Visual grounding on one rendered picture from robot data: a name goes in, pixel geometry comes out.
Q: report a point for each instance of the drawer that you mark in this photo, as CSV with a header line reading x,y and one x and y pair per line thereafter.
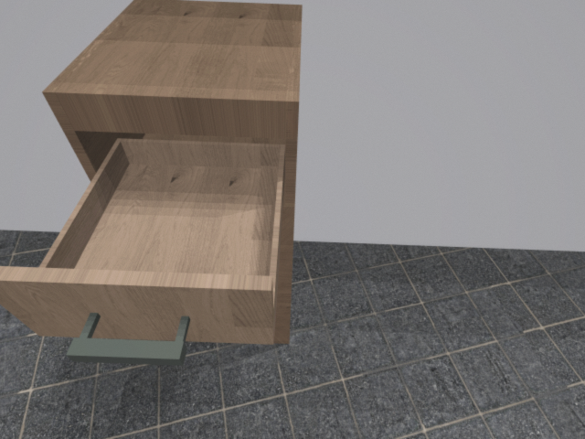
x,y
165,229

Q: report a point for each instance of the handle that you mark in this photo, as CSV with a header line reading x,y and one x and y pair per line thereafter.
x,y
128,351

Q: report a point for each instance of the cabinet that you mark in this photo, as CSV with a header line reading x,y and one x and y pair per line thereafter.
x,y
191,71

